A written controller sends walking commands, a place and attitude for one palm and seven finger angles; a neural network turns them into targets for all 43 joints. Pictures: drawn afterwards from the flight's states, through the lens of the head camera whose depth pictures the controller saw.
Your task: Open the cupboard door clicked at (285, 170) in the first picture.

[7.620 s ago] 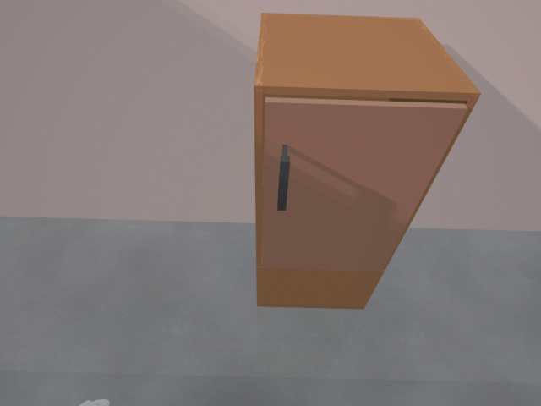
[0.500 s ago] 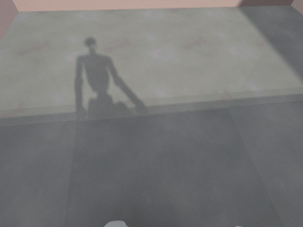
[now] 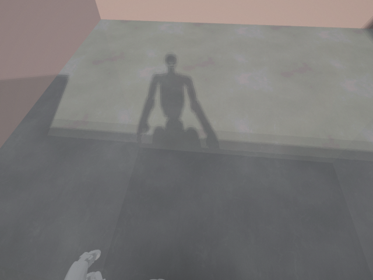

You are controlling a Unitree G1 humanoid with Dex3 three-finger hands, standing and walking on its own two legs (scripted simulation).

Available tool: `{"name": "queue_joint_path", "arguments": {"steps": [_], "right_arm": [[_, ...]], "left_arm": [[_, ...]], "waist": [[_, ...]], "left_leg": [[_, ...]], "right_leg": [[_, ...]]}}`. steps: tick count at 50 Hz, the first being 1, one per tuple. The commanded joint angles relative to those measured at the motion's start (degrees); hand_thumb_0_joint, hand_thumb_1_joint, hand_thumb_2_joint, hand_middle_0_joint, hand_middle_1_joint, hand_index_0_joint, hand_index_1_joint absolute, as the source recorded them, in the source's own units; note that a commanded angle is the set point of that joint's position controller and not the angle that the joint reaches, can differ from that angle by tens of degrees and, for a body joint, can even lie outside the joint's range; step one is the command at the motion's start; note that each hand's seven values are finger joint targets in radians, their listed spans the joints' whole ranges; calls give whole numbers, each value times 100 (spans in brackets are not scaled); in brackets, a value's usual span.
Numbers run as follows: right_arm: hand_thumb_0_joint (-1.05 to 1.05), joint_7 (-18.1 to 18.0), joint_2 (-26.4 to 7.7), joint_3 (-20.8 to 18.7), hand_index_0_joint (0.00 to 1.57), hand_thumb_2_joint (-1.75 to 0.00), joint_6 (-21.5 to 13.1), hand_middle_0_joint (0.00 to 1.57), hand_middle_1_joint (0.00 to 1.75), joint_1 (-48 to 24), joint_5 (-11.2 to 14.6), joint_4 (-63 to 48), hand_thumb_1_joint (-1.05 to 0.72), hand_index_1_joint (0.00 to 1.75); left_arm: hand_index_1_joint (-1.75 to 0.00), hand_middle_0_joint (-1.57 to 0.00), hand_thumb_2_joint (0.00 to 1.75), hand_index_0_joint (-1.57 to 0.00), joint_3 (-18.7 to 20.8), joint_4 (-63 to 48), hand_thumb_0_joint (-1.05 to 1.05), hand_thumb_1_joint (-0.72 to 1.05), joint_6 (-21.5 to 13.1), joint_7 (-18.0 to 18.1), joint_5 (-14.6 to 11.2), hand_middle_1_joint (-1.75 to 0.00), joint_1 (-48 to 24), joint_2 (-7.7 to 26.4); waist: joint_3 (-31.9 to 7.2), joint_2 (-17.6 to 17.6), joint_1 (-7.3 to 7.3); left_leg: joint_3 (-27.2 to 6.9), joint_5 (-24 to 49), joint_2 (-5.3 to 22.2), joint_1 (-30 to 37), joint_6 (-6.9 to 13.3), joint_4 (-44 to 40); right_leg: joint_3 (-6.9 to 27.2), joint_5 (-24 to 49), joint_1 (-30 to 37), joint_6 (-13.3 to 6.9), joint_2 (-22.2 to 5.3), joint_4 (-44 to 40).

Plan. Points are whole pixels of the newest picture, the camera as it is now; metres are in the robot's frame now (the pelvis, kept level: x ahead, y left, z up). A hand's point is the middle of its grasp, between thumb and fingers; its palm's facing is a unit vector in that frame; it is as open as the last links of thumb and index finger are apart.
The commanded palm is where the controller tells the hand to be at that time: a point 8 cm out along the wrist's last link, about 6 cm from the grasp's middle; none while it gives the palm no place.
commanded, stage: turn to face it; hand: left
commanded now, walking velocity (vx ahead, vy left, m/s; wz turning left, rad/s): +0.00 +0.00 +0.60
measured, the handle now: out of the picture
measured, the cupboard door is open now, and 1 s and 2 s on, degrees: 0 0 0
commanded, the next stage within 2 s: none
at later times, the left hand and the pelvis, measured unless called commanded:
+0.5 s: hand out of the picture -0.05 +0.26 -0.18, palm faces +0.35 -0.90 -0.26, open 7.4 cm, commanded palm none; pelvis -0.02 +0.04 +0.00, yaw +19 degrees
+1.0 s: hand out of the picture -0.04 +0.21 -0.13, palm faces +0.57 -0.77 -0.29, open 7.3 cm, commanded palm none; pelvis -0.02 -0.01 +0.01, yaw +36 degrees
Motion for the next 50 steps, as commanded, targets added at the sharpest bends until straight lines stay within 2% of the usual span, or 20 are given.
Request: {"name": "queue_joint_path", "arguments": {"steps": [1,4,5,12,14,17,18,19,20,22,24,26,37,40,42,43,44,45,47,50], "right_arm": [[0,-26,-658,-235,20,-90,-37,20,30,-258,-70,-594,-90,30],[0,82,-607,-202,20,-90,15,20,30,-86,-68,-343,-90,30],[0,91,-556,-170,20,-90,11,20,30,-98,-64,-318,-90,30],[0,105,-398,-23,20,-90,-25,20,30,-739,2,-453,-90,30],[0,94,-378,5,20,-90,-87,20,30,-705,27,-467,-90,30],[0,57,-527,-17,20,-90,-163,20,30,-263,10,-386,-90,30],[0,58,-793,-94,20,-90,-221,20,30,101,-6,-318,-90,30],[0,31,-1465,-262,20,-90,-276,20,30,440,-41,-329,-90,30],[0,-19,-1755,-310,20,-90,-233,20,30,827,2,-192,-90,30],[0,-158,-1415,-228,20,-90,-243,20,30,622,-35,-139,-90,30],[0,-158,-1104,-105,20,-90,-274,20,30,-100,-51,-367,-90,30],[0,-141,-1067,-89,20,-90,-289,20,30,-290,-39,-442,-90,30],[0,-114,-1106,-201,20,-90,-200,20,30,67,-77,-385,-90,30],[0,-106,-1101,-229,20,-90,-159,20,30,-91,-85,-446,-90,30],[0,-94,-1033,-238,20,-90,-136,20,30,-279,-45,-507,-90,30],[0,-70,-812,-222,20,-90,-138,20,30,-252,3,-537,-90,30],[0,-41,-393,-166,20,-90,-146,20,30,-84,51,-639,-90,30],[0,-51,-571,-192,20,-90,-147,20,30,-156,-48,-705,-90,30],[0,3,-661,-239,20,-90,-15,20,30,-135,-80,-460,-90,30],[0,82,-521,-175,20,-90,12,20,30,9,-68,-285,-90,30]], "left_arm": [[-30,-20,90,-20,329,-346,0,90,-112,107,16,-30,397,1276],[-30,-20,90,-20,183,-407,0,90,-126,80,36,-30,-132,808],[-30,-20,90,-20,176,-387,0,90,-149,82,46,-30,-19,775],[-30,-20,90,-20,264,-50,0,90,-103,61,90,-30,729,1146],[-30,-20,90,-20,304,6,0,90,-81,52,101,-30,748,1213],[-30,-20,90,-20,345,40,0,90,-34,30,46,-30,701,1246],[-30,-20,90,-20,333,-7,0,90,-14,9,-2,-30,699,1158],[-30,-20,90,-20,271,-202,0,90,0,-35,-34,-30,683,764],[-30,-20,90,-20,147,-424,0,90,43,-13,11,-30,341,598],[-30,-20,90,-20,205,-306,0,90,107,45,-8,-30,-78,657],[-30,-20,90,-20,240,-100,0,90,90,-42,12,-30,174,679],[-30,-20,90,-20,253,5,0,90,118,-65,25,-30,373,683],[-30,-20,90,-20,200,-330,0,90,70,-3,-15,-30,-51,560],[-30,-20,90,-20,190,-306,0,90,30,16,-51,-30,231,529],[-30,-20,90,-20,231,-195,0,90,-23,39,-64,-30,726,606],[-30,-20,90,-20,282,-161,0,90,-78,68,-26,-30,947,847],[-30,-20,90,-20,383,-206,0,90,-142,113,76,-30,940,1403],[-30,-20,90,-20,328,-319,0,90,-87,110,49,-30,689,1494],[-30,-20,90,-20,285,-398,0,90,-108,104,8,-30,136,1087],[-30,-20,90,-20,174,-362,0,90,-152,83,39,-30,-21,763]], "waist": [[-446,-1468,221],[56,-1160,-74],[-7,-1151,-16],[-296,-1302,400],[-469,-1466,434],[-741,-1297,202],[-1003,-665,-22],[-1212,1197,-211],[-1169,1528,-381],[-831,1371,-351],[-516,791,23],[-500,672,122],[-576,741,-89],[-672,874,33],[-791,727,295],[-895,157,395],[-840,-1523,384],[-647,-1466,324],[-155,-1337,88],[79,-1134,-52]], "left_leg": [[212,-1332,248,-1305,-109,3021],[555,-422,507,-1301,-239,3559],[666,-370,526,-1280,-292,3412],[1238,-782,552,-708,-322,1444],[1378,-873,497,-392,-252,822],[1538,116,401,573,-134,-594],[1183,1116,644,1565,19,-1249],[-775,3306,2166,2727,638,-1396],[-1354,4926,2895,2706,1292,-1328],[-1082,3983,2417,1905,1271,-1335],[-539,3018,1863,1291,979,-1515],[-345,2400,1638,1066,885,-1715],[-1408,1865,1579,1134,1135,-1619],[-1590,2121,1388,730,1044,-1424],[-1491,1685,1098,188,773,-1098],[-1204,949,757,-404,467,-567],[-41,-709,-76,-1577,-53,798],[276,-1551,-22,-1537,-124,1988],[257,-964,308,-1348,-119,3215],[599,-343,484,-1336,-267,3434]], "right_leg": [[1939,399,469,-941,-2413,-1803],[587,912,161,-714,-1685,-1547],[349,1355,375,-709,-1631,-1452],[-125,2524,1033,-857,-1906,-1044],[-242,2941,1226,-832,-1979,-763],[-672,2920,1015,-463,-1885,10],[-847,2404,374,-194,-1743,868],[-1028,-524,-1339,279,-945,2217],[-540,-2344,-2000,398,-665,3020],[76,-1712,-1992,331,-672,3691],[88,-870,-1723,343,-653,3704],[89,-530,-1498,377,-584,3519],[167,-906,-1092,356,-174,1764],[91,-814,-287,266,49,801],[12,19,690,202,67,-460],[414,203,1451,62,-416,-1268],[2119,72,2042,-516,-2050,-1873],[2252,530,1181,-988,-2764,-1811],[1567,117,227,-907,-2159,-1860],[378,1306,316,-719,-1632,-1489]]}}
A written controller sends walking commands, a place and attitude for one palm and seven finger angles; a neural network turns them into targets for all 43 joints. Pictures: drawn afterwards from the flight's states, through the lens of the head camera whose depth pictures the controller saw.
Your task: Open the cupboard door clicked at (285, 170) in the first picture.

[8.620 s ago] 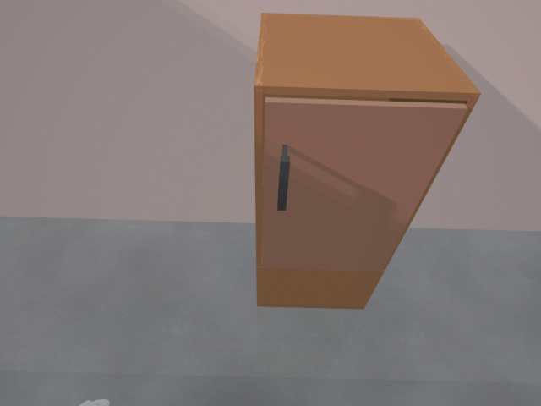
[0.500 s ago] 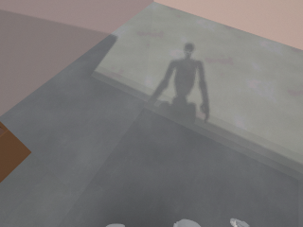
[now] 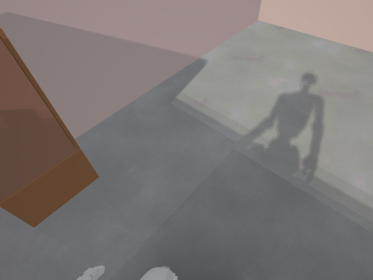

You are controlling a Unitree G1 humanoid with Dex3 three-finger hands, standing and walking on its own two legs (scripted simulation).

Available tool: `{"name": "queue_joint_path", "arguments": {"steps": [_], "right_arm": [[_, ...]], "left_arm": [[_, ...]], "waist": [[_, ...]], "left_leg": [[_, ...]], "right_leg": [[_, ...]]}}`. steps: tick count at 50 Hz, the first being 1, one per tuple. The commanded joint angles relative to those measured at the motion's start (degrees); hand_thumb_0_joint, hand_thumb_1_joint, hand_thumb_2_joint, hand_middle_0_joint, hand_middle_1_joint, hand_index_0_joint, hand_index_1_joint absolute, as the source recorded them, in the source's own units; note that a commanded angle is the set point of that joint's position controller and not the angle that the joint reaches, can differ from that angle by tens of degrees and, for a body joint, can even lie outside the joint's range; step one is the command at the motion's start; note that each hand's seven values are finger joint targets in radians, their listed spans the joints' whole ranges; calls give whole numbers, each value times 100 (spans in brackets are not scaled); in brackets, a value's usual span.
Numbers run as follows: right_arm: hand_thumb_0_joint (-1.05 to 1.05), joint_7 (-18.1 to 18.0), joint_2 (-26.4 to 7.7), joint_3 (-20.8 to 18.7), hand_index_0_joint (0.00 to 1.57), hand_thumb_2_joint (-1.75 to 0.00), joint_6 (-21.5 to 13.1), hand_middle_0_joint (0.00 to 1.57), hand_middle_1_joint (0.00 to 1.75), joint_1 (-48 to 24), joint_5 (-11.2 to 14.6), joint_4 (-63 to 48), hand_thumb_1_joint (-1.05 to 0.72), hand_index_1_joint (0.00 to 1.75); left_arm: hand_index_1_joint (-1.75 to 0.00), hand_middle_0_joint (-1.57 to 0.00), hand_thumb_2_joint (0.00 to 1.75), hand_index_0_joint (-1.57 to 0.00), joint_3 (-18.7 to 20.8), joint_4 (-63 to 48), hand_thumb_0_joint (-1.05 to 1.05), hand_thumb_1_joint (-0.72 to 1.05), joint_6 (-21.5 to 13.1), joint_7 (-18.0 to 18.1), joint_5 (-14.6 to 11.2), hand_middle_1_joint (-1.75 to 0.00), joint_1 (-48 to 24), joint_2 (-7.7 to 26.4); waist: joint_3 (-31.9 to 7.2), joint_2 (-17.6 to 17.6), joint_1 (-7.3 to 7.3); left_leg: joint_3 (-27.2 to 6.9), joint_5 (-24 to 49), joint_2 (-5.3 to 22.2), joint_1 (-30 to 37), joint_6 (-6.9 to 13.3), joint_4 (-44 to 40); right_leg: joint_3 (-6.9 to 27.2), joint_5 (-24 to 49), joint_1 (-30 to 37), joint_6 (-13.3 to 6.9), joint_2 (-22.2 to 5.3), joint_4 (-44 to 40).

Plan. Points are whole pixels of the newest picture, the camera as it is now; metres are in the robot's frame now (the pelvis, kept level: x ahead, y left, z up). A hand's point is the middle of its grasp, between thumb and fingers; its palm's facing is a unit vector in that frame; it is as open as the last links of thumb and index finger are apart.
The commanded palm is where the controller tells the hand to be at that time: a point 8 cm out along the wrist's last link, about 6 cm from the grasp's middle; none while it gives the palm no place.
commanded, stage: turn to face it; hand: left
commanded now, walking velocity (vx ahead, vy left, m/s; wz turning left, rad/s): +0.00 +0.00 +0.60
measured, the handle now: out of the picture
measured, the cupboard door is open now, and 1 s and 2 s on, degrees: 0 0 0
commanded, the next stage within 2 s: take the last steps up to it in 1.24 s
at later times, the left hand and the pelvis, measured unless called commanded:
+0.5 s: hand out of the picture -0.02 +0.28 -0.17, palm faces +0.34 -0.90 -0.26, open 7.4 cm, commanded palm none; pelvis -0.02 +0.05 +0.00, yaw +18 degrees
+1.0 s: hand out of the picture -0.06 +0.22 -0.15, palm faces +0.57 -0.78 -0.27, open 7.4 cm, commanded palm none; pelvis -0.02 +0.01 +0.00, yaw +36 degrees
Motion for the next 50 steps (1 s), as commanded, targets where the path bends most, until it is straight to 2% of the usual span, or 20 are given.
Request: {"name": "queue_joint_path", "arguments": {"steps": [1,9,11,13,14,15,16,18,19,22,30,34,36,37,38,39,41,42,44,50], "right_arm": [[0,34,-384,-46,20,-90,-134,20,30,-219,-12,-448,-90,30],[0,37,-244,101,20,-90,-211,20,30,-874,64,-585,-90,30],[0,12,-249,120,20,-90,-268,20,30,-660,73,-563,-90,30],[0,0,-455,70,20,-90,-333,20,30,-199,54,-489,-90,30],[0,-6,-922,-41,20,-90,-398,20,30,148,30,-450,-90,30],[0,-54,-1540,-191,20,-90,-418,20,30,483,24,-436,-90,30],[0,-117,-1549,-185,20,-90,-391,20,30,847,31,-219,-90,30],[0,-216,-1226,-99,20,-90,-390,20,30,261,-13,-359,-90,30],[0,-219,-1035,-26,20,-90,-415,20,30,-114,-22,-458,-90,30],[0,-203,-967,22,20,-90,-434,20,30,-386,-11,-552,-90,30],[0,-170,-987,-71,20,-90,-362,20,30,-93,-29,-524,-90,30],[0,-160,-980,-113,20,-90,-319,20,30,-263,-33,-588,-90,30],[0,-148,-910,-119,20,-90,-298,20,30,-439,14,-653,-90,30],[0,-123,-650,-90,20,-90,-308,20,30,-347,63,-676,-90,30],[0,-96,-270,-31,20,-90,-326,20,30,-280,91,-809,-90,30],[0,-107,-446,-80,20,-90,-290,20,30,-325,21,-853,-90,30],[0,-58,-505,-108,20,-90,-152,20,30,-347,-24,-651,-90,30],[0,-14,-504,-101,20,-90,-129,20,30,-332,-34,-561,-90,30],[0,24,-414,-59,20,-90,-127,20,30,-184,-13,-468,-90,30],[0,2,-179,118,20,-90,-204,20,30,-759,45,-520,-90,30]], "left_arm": [[-30,-20,90,-20,266,-412,0,90,-188,54,20,-30,-121,985],[-30,-20,90,-20,388,-76,0,90,-113,20,80,-30,507,1382],[-30,-20,90,-20,421,-50,0,90,-85,14,74,-30,494,1478],[-30,-20,90,-20,440,-50,0,90,-42,-8,4,-30,403,1445],[-30,-20,90,-20,408,-125,0,90,-10,-29,-35,-30,437,1210],[-30,-20,90,-20,289,-402,0,90,-3,-65,-50,-30,341,770],[-30,-20,90,-20,247,-460,0,90,86,10,11,-30,-120,891],[-30,-20,90,-20,293,-364,0,90,63,-20,-37,-30,-394,859],[-30,-20,90,-20,308,-261,0,90,46,-66,-17,-30,-223,864],[-30,-20,90,-20,302,-137,0,90,67,-92,-13,-30,18,857],[-30,-20,90,-20,279,-424,0,90,33,-47,-25,-30,-380,795],[-30,-20,90,-20,256,-429,0,90,-29,-17,-71,-30,-104,777],[-30,-20,90,-20,287,-325,0,90,-89,14,-84,-30,365,869],[-30,-20,90,-20,345,-305,0,90,-145,45,-44,-30,514,1132],[-30,-20,90,-20,448,-322,0,90,-188,81,52,-30,618,1603],[-30,-20,90,-20,417,-418,0,90,-133,77,29,-30,461,1745],[-30,-20,90,-20,376,-479,0,90,-137,80,-3,-30,-76,1347],[-30,-20,90,-20,318,-492,0,90,-137,61,2,-30,-281,1163],[-30,-20,90,-20,282,-462,0,90,-158,64,38,-30,-358,1026],[-30,-20,90,-20,356,-74,0,90,-132,28,89,-30,474,1351]], "waist": [[45,-1329,78],[-301,-1500,471],[-531,-1507,400],[-792,-1230,131],[-1067,-13,-61],[-1070,1744,-226],[-1223,1395,-458],[-632,1054,-254],[-558,757,-26],[-497,520,127],[-574,633,-56],[-704,732,83],[-832,521,340],[-924,-110,394],[-877,-1734,443],[-673,-1480,385],[-177,-1421,178],[88,-1365,87],[70,-1330,-5],[-180,-1474,448]], "left_leg": [[258,231,433,-485,-206,854],[869,-308,437,310,-171,-1365],[1039,-92,340,723,-106,-2101],[1007,1058,346,1776,-2,-3392],[-86,2268,1122,2849,317,-3885],[-1916,5024,2612,3547,1104,-3826],[-1864,4728,2719,3221,1411,-3792],[-1550,3736,2185,2404,1364,-3876],[-1240,3439,1919,2191,1203,-3917],[-914,3200,1588,1953,1080,-4042],[-1689,2818,1502,2118,1228,-3991],[-1906,3424,1289,1744,1131,-3640],[-1847,2885,1023,1187,859,-3281],[-1571,1958,668,467,538,-2767],[-316,-143,-191,-601,50,-1502],[-178,-1033,-112,-529,-13,-293],[-196,-496,202,-476,3,885],[-73,-121,324,-470,-35,1128],[151,135,406,-333,-118,1058],[747,-341,372,272,-153,-1074]], "right_leg": [[628,1781,161,-526,-1480,-1361],[189,2772,785,-660,-1824,-850],[-7,3164,895,-551,-1830,-454],[-398,2714,444,-157,-1694,337],[-587,1458,-610,184,-1300,1528],[-518,-2063,-2260,612,-544,2672],[157,-2155,-2197,534,-519,3312],[438,-1368,-2295,511,-505,3709],[449,-940,-2154,528,-496,3692],[427,-566,-1777,573,-361,3271],[502,-746,-1552,577,-48,2054],[397,-605,-625,493,230,783],[355,319,396,442,187,-516],[883,545,1225,274,-393,-1199],[2411,924,1681,-319,-1973,-1578],[2560,1283,828,-823,-2683,-1574],[1953,579,-32,-752,-2052,-1670],[1392,647,-245,-633,-1753,-1591],[805,1109,-211,-546,-1549,-1429],[366,2642,532,-665,-1664,-930]]}}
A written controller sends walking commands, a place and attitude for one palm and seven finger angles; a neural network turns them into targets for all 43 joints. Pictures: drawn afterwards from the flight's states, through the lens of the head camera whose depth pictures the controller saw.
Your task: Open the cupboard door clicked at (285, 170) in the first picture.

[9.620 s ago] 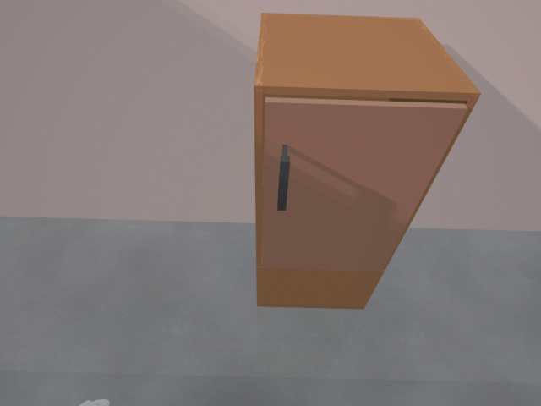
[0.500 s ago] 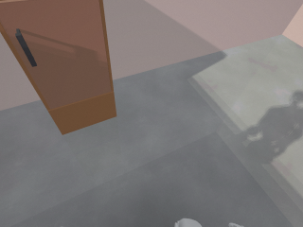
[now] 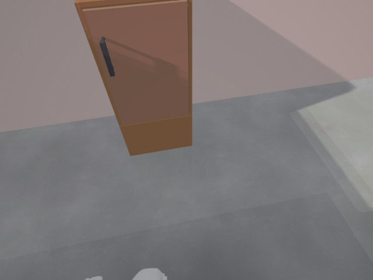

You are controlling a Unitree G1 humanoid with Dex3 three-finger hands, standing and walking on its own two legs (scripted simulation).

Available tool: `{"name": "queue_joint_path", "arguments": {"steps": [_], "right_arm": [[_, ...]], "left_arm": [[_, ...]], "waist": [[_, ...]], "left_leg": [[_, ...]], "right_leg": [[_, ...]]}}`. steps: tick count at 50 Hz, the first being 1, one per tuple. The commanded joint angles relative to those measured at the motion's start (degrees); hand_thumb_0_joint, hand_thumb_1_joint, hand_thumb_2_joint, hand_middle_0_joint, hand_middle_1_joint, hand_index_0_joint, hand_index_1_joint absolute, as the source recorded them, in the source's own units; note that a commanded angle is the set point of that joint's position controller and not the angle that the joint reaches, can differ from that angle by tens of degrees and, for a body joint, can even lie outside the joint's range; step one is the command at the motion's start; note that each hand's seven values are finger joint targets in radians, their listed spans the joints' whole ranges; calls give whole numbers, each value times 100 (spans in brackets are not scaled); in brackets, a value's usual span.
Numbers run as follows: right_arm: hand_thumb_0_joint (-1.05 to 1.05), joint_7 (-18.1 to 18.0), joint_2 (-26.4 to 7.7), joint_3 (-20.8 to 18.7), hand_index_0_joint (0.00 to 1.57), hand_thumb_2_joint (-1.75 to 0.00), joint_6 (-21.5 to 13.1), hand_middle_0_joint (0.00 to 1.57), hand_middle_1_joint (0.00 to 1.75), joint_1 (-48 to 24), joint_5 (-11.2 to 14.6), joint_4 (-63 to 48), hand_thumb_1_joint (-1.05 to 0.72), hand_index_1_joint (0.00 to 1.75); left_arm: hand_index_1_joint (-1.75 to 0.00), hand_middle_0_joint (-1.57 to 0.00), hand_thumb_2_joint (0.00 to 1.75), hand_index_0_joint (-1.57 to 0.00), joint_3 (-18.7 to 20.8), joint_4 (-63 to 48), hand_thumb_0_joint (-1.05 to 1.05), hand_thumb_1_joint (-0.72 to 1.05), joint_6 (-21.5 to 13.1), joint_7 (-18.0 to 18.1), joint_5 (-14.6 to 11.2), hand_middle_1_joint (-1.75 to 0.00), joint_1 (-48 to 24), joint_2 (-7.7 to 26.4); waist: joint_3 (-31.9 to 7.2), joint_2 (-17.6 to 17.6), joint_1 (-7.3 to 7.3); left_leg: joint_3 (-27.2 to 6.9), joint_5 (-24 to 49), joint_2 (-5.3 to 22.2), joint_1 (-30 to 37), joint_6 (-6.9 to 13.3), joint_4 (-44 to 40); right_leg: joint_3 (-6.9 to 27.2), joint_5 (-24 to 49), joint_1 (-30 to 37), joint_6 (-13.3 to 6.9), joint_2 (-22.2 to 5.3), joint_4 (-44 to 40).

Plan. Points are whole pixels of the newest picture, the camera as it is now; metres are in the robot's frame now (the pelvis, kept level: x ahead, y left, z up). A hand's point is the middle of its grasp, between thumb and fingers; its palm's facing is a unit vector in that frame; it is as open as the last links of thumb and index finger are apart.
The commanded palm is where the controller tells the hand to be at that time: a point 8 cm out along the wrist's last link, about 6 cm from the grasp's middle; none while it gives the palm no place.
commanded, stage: turn to face it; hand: left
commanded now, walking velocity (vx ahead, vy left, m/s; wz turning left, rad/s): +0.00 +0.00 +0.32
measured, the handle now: (107, 57) +0.91 +0.35 -0.02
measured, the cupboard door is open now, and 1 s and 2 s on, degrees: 0 0 0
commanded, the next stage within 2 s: take the last steps up to it in 0.24 s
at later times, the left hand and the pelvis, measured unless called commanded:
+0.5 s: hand out of the picture +0.01 +0.24 -0.16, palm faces +0.17 -0.96 -0.23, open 7.4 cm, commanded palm none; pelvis -0.01 +0.03 +0.01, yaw +8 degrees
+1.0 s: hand out of the picture -0.05 +0.18 -0.18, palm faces +0.28 -0.95 -0.10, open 7.4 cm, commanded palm none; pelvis +0.08 +0.07 -0.01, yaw +10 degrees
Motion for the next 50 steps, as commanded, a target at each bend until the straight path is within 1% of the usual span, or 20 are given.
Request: {"name": "queue_joint_path", "arguments": {"steps": [1,5,7,8,13,17,22,25,26,28,29,30,32,34,42,45,46,47,48,50], "right_arm": [[0,-42,-154,91,20,-90,-259,20,30,-608,34,-575,-90,30],[0,-85,-359,78,20,-90,-397,20,30,82,28,-360,-90,30],[0,-140,-1309,-109,20,-90,-459,20,30,527,-2,-310,-90,30],[0,-220,-1231,-96,20,-90,-458,20,30,713,-22,-146,-90,30],[0,-307,-715,109,20,-90,-491,20,30,-218,-33,-260,-90,30],[0,-306,-686,107,20,-90,-472,20,30,-97,-24,-164,-90,30],[0,-282,-602,98,20,-90,-470,20,30,12,-86,-8,-90,30],[0,-281,-462,103,20,-90,-480,20,30,28,-61,137,-90,30],[0,-280,-299,119,20,-90,-491,20,30,48,-43,173,-90,30],[0,-240,225,245,20,-90,-519,20,30,-261,11,-139,-90,30],[0,-190,-97,173,20,-90,-491,20,30,-527,-50,-228,-90,30],[0,-148,-140,121,20,-90,-470,20,30,-667,-60,-208,-90,30],[0,-88,-54,79,20,-90,-451,20,30,-206,-82,43,-90,30],[0,-69,114,94,20,-90,-472,20,30,-53,-70,168,-90,30],[0,-56,443,174,20,-90,-658,20,30,-509,-30,112,-90,30],[0,-127,402,188,20,-90,-793,20,30,163,-41,393,-90,30],[0,-180,193,149,20,-90,-852,20,30,787,-55,625,-90,30],[0,-263,-363,18,20,-90,-900,20,30,1496,-103,833,-90,30],[0,-317,-862,-84,20,-90,-863,20,30,2110,-105,962,-90,30],[0,-374,-674,-59,20,-90,-800,20,30,1709,-102,939,-90,30]], "left_arm": [[-30,-20,90,-20,398,-221,0,90,-115,36,26,-30,359,1385],[-30,-20,90,-20,392,-111,0,90,-51,13,-66,-30,295,1308],[-30,-20,90,-20,200,-392,0,90,-4,-18,-104,-30,275,647],[-30,-20,90,-20,188,-318,0,90,84,55,-78,-30,-84,726],[-30,-20,90,-20,196,114,0,90,74,-71,-96,-30,66,643],[-30,-20,90,-20,158,175,0,90,95,-56,-100,-30,76,566],[-30,-20,90,-20,57,332,0,90,-6,-127,-39,-30,202,346],[-30,-20,90,-20,44,624,0,90,-127,-172,-13,-30,829,287],[-30,-20,90,-20,86,763,0,90,-172,-157,5,-30,1106,410],[-30,-20,90,-20,250,802,0,90,-189,-66,48,-30,1610,1075],[-30,-20,90,-20,288,801,0,90,-257,-19,-27,-30,1660,1109],[-30,-20,90,-20,271,815,0,90,-298,-11,-37,-30,1448,942],[-30,-20,90,-20,177,756,0,90,-365,-25,-31,-30,901,560],[-30,-20,90,-20,126,857,0,90,-443,-28,-44,-30,1021,375],[-30,-20,90,-20,157,1404,0,90,-485,-33,2,-30,1634,402],[-30,-20,90,-20,164,1497,0,90,-433,-50,-45,-30,1582,364],[-30,-20,90,-20,146,1487,0,90,-420,-61,-72,-30,1555,284],[-30,-20,90,-20,103,1409,0,90,-416,-91,-107,-30,1738,-21],[-30,-20,90,-20,40,1192,0,90,-415,-126,-107,-30,1478,-133],[-30,-20,90,-20,88,982,0,90,-325,-123,-29,-30,684,23]], "waist": [[-436,-1316,402],[-887,-875,60],[-1075,1720,-145],[-1155,1617,-333],[-513,783,106],[-599,781,57],[-330,798,26],[-218,536,278],[-81,168,391],[362,-1662,690],[514,-1426,712],[841,-1233,590],[791,-786,185],[576,-670,150],[402,-839,371],[-22,-633,99],[-346,-253,-157],[-895,921,-383],[-1016,1764,-535],[-407,1142,-507]], "left_leg": [[421,-283,-64,163,7,-1313],[453,1371,-51,1773,175,-3553],[-2014,5148,2191,2990,1318,-3811],[-1873,4722,2155,2562,1497,-3854],[-997,3879,1299,1816,1256,-3973],[-1129,3353,1312,1975,1322,-4116],[-1614,19,1274,1332,1278,-4641],[-1450,-1051,930,634,1018,-4379],[-1176,-1223,615,123,818,-3919],[109,-951,-352,-1371,387,-1324],[-116,-683,-12,-1470,413,-517],[-208,-298,152,-1459,436,-92],[-30,463,322,-1165,338,161],[158,841,393,-841,259,55],[625,693,421,-217,263,-1811],[988,1100,136,1209,304,-2945],[848,1169,196,2242,360,-3312],[-684,1099,1391,3503,746,-3645],[-2254,1175,2561,3920,1290,-4330],[-2336,123,2705,2834,1543,-4727]], "right_leg": [[694,2873,523,-820,-1349,-717],[209,2700,88,-237,-1083,473],[54,-1985,-2033,388,-31,2380],[575,-2037,-1804,311,-37,2968],[641,-832,-1586,320,52,2978],[623,-805,-1415,342,167,2362],[420,-889,-717,193,374,1137],[218,-242,458,120,549,-358],[407,-244,1023,62,418,-835],[3192,-2726,1107,-802,-1539,-2543],[3778,-3317,545,-1052,-1884,-2935],[3637,-3286,14,-1047,-1733,-3028],[2308,-1997,-148,-825,-1210,-2673],[1553,-838,-70,-739,-916,-2474],[1191,410,291,-927,-926,-1969],[840,995,155,-702,-627,-1049],[597,1382,-209,-556,-387,-74],[257,645,-1222,-270,86,1390],[80,-1508,-2272,-105,530,2683],[654,-1240,-2763,-193,125,4045]]}}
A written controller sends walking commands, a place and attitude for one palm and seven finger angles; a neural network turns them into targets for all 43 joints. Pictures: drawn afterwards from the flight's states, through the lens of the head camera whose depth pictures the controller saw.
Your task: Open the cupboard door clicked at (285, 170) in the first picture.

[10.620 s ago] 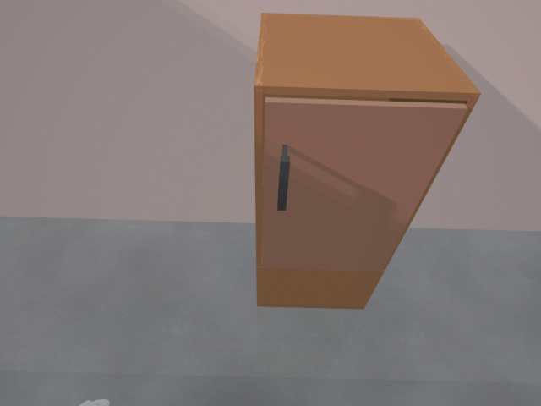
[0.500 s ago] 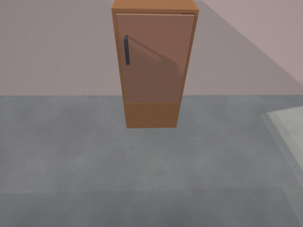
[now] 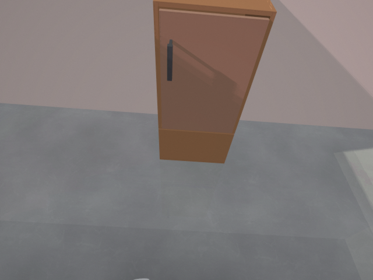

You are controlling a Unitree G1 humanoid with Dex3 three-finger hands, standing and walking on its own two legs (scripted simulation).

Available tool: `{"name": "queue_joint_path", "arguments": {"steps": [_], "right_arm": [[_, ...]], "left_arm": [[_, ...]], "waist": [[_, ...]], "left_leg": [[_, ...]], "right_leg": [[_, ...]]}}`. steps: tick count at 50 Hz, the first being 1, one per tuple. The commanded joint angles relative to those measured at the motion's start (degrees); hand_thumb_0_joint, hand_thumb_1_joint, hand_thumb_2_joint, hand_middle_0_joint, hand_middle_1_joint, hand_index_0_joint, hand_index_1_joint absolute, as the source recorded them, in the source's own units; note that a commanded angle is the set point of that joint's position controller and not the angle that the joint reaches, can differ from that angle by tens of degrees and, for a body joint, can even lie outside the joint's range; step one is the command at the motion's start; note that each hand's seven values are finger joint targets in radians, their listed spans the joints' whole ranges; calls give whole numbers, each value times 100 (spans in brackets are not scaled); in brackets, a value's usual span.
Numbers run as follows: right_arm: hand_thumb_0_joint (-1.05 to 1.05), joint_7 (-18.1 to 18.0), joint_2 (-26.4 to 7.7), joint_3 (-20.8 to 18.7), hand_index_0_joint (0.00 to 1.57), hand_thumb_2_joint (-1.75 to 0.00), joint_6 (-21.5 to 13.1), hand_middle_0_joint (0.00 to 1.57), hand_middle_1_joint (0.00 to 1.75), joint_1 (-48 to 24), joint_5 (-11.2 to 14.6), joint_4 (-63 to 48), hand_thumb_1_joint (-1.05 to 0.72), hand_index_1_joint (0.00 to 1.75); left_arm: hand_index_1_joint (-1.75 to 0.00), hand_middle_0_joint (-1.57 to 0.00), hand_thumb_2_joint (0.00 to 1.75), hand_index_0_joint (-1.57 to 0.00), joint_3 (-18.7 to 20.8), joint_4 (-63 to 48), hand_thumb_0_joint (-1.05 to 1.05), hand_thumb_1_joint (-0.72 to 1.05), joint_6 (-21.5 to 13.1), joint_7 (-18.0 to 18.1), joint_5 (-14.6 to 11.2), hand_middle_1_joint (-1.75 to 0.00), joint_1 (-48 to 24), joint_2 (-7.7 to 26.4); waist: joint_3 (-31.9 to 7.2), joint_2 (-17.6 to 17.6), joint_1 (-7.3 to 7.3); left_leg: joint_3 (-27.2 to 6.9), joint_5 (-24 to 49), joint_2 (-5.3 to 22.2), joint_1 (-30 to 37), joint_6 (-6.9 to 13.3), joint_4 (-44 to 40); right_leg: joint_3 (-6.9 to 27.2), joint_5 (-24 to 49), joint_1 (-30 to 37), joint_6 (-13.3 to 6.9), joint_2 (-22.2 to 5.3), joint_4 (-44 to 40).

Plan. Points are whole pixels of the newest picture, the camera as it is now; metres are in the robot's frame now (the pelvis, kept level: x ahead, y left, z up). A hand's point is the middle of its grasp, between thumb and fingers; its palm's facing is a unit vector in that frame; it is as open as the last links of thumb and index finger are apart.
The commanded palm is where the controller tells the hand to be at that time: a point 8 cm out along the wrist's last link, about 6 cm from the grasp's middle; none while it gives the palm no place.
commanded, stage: take the last steps up to it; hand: left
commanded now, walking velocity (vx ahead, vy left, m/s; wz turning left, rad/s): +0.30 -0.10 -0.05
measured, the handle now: (170, 60) +0.86 +0.14 -0.01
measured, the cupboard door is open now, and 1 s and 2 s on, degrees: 0 0 0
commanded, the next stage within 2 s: come to a stop and stand still in 0.64 s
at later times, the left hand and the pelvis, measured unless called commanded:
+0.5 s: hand (148, 230) +0.26 +0.12 -0.15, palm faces +0.02 -0.98 -0.22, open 7.3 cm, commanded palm none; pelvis +0.17 -0.06 +0.00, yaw +0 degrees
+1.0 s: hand (156, 210) +0.32 +0.11 -0.16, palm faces +0.06 -0.98 -0.19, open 7.3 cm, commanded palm none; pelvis +0.30 -0.07 +0.02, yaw +1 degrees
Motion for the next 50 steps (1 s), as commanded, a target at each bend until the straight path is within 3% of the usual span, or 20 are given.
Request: {"name": "queue_joint_path", "arguments": {"steps": [1,4,6,14,16,17,18,19,20,21,25,30,33,34,35,36,37,40,42,50], "right_arm": [[0,-167,-1042,-195,20,-90,-19,20,30,1426,-54,187,-90,30],[0,-161,-678,-57,20,-90,-118,20,30,862,-43,68,-90,30],[0,-146,-724,-48,20,-90,-127,20,30,759,-22,8,-90,30],[0,-64,-994,-212,20,-90,-7,20,30,822,-69,4,-90,30],[0,-51,-982,-209,20,-90,39,20,30,776,-70,27,-90,30],[0,-35,-886,-192,20,-90,42,20,30,777,-43,36,-90,30],[0,12,-581,-121,20,-90,29,20,30,911,14,4,-90,30],[0,22,-285,-26,20,-90,59,20,30,728,75,-285,-90,30],[0,8,-474,-44,20,-90,94,20,30,502,81,-383,-90,30],[0,17,-459,-68,20,-90,91,20,30,251,61,-399,-90,30],[0,55,-335,-28,20,-90,198,20,30,614,-26,-173,-90,30],[0,93,-189,44,20,-90,139,20,30,430,11,-291,-90,30],[0,67,-276,64,20,-90,53,20,30,729,4,-164,-90,30],[0,54,-434,32,20,-90,16,20,30,944,10,-88,-90,30],[0,6,-843,-43,20,-90,-16,20,30,1315,-23,-19,-90,30],[0,-46,-1351,-146,20,-90,13,20,30,1635,-63,1,-90,30],[0,-104,-1366,-146,20,-90,51,20,30,1593,-53,49,-90,30],[0,-203,-741,125,20,-90,-6,20,30,442,7,-161,-90,30],[0,-243,-737,120,20,-90,-15,20,30,210,43,-138,-90,30],[0,-223,-1059,-189,20,-90,345,20,30,-93,15,-223,-90,30]], "left_arm": [[-30,-20,90,-20,112,-844,0,90,-133,-73,45,-30,-1057,486],[-30,-20,90,-20,131,-758,0,90,-30,-163,63,-30,-763,263],[-30,-20,90,-20,152,-852,0,90,42,-187,44,-30,-793,265],[-30,-20,90,-20,226,-1291,0,90,-13,-237,26,-30,-1729,569],[-30,-20,90,-20,265,-1150,0,90,-79,-229,40,-30,-1289,691],[-30,-20,90,-20,315,-945,0,90,-135,-202,46,-30,-667,941],[-30,-20,90,-20,425,-721,0,90,-227,-146,68,-30,2,1466],[-30,-20,90,-20,513,-652,0,90,-240,-76,15,-30,432,2000],[-30,-20,90,-20,487,-737,0,90,-219,-19,-21,-30,155,1934],[-30,-20,90,-20,464,-874,0,90,-212,-7,-9,-30,-405,1775],[-30,-20,90,-20,219,-1083,0,90,-253,56,38,-30,-1388,971],[-30,-20,90,-20,217,-814,0,90,-281,28,43,-30,-998,1051],[-30,-20,90,-20,197,-715,0,90,-225,2,-25,-30,-1015,1040],[-30,-20,90,-20,162,-697,0,90,-191,-9,-34,-30,-951,922],[-30,-20,90,-20,121,-774,0,90,-160,-39,-42,-30,-915,712],[-30,-20,90,-20,77,-918,0,90,-153,-70,-65,-30,-923,494],[-30,-20,90,-20,79,-982,0,90,-92,-27,11,-30,-1168,671],[-30,-20,90,-20,23,-674,0,90,-79,-12,-29,-30,-981,493],[-30,-20,90,-20,-30,-515,0,90,13,55,-68,-30,-636,369],[-30,-20,90,-20,149,-892,0,90,219,118,7,-30,-800,704]], "waist": [[139,1015,-744],[313,896,-285],[341,1049,-184],[346,946,-257],[75,768,-22],[-195,377,270],[-669,-780,534],[-749,-1893,577],[-697,-1256,544],[-309,-1212,397],[-5,-403,-287],[-70,-286,-224],[-165,-128,-410],[-178,319,-492],[-145,1274,-651],[-133,2252,-732],[-25,2221,-779],[32,1000,-208],[-476,839,-82],[-275,1300,-64]], "left_leg": [[-2828,-878,2177,1602,1037,-2465],[-1523,-306,1626,738,650,-2582],[-1048,-47,1447,564,633,-2648],[-770,-85,1386,622,571,-2212],[-578,70,1140,608,364,-1487],[-259,313,831,369,191,-513],[146,-258,365,-534,4,1158],[-29,-2141,-228,-1625,-57,2750],[-650,-1933,6,-1803,36,3420],[-774,-1467,189,-2035,48,3813],[-583,-596,422,-899,-119,2674],[-216,-427,143,-261,-148,688],[55,385,-77,911,-179,-478],[-138,339,15,1561,-183,-794],[-1224,-3,756,1942,83,-1417],[-2769,-357,1895,2107,696,-2266],[-3057,-479,2123,1757,878,-2538],[-1598,2901,1556,978,800,-2030],[-873,4676,1283,1394,726,-1609],[-771,4019,1270,1144,665,-1135]], "right_leg": [[308,313,-3025,-97,-304,2643],[207,1017,-2335,31,-439,1987],[112,1306,-2200,114,-440,1477],[-320,1636,-1286,199,-189,-727],[-580,1832,-412,154,59,-1386],[-483,1743,446,81,69,-1678],[647,1249,1561,-231,-871,-2179],[2588,1463,1844,-713,-2084,-2953],[2807,638,1348,-1022,-2242,-3313],[2815,-418,778,-1088,-2148,-3554],[764,1014,-689,-789,-1399,-3492],[468,1820,-424,-943,-1261,-3211],[193,1445,-716,-693,-957,-2686],[115,1152,-1158,-555,-774,-2179],[-199,733,-1748,-298,-276,-1152],[-607,-262,-2408,-44,244,158],[-114,-534,-2513,-54,110,1150],[387,351,-1752,116,-320,982],[240,651,-1189,224,-209,139],[-70,1148,-842,129,16,-634]]}}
